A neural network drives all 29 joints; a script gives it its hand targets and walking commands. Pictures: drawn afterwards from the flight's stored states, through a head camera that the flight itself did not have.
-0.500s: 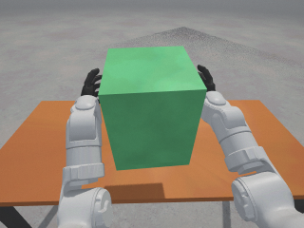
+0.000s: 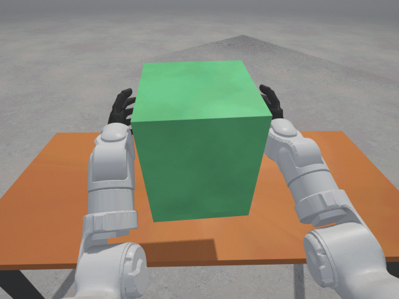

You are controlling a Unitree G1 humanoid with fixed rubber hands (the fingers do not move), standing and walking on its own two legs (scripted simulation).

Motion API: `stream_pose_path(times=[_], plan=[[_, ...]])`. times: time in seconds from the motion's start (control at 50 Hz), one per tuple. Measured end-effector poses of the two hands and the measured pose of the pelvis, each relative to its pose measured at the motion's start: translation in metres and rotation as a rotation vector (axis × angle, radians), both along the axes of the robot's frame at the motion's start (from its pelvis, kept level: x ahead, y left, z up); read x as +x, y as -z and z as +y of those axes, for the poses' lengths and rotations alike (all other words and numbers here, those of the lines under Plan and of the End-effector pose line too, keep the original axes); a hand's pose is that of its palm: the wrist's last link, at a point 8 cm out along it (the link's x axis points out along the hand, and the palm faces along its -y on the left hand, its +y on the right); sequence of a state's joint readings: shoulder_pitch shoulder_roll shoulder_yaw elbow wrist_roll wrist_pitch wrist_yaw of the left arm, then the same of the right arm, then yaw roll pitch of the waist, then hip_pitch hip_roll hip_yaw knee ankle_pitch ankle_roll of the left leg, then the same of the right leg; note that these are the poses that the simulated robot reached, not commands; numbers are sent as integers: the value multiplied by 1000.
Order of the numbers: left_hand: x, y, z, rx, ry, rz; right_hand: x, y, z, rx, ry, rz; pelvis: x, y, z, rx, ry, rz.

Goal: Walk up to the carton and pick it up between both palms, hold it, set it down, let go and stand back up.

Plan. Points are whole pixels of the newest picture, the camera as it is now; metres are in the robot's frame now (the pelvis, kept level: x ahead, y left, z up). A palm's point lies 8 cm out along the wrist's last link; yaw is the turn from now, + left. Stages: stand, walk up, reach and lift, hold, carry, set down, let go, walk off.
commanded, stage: hold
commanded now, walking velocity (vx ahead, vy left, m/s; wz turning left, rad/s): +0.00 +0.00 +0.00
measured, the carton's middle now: (197, 141) +0.38 +0.01 +0.20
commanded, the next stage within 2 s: none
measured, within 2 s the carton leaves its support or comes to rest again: neither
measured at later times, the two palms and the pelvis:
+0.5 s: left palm (118, 129) +0.37 +0.16 +0.24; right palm (271, 123) +0.37 -0.13 +0.24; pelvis +0.00 +0.00 +0.00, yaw +0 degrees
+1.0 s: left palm (117, 127) +0.36 +0.16 +0.25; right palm (270, 121) +0.37 -0.13 +0.25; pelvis +0.00 +0.00 +0.00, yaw +0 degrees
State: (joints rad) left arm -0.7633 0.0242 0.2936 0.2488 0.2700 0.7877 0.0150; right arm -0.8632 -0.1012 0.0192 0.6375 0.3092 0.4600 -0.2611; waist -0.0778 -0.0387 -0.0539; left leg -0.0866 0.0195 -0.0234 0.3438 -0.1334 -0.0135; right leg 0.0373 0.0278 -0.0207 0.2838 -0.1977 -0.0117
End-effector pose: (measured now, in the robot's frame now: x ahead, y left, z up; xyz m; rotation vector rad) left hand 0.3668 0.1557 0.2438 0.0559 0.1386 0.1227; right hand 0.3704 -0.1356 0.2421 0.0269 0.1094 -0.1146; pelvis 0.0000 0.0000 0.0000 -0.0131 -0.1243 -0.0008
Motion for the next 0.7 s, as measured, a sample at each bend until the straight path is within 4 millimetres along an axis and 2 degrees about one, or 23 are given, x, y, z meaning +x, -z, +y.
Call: stream_pose_path(times=[0.7], plan=[[-3, -1, -1, -6, -1, -9, -3, -1, -1, 10, 3, -7, 1, 0, 1, 1, 3, -12]])
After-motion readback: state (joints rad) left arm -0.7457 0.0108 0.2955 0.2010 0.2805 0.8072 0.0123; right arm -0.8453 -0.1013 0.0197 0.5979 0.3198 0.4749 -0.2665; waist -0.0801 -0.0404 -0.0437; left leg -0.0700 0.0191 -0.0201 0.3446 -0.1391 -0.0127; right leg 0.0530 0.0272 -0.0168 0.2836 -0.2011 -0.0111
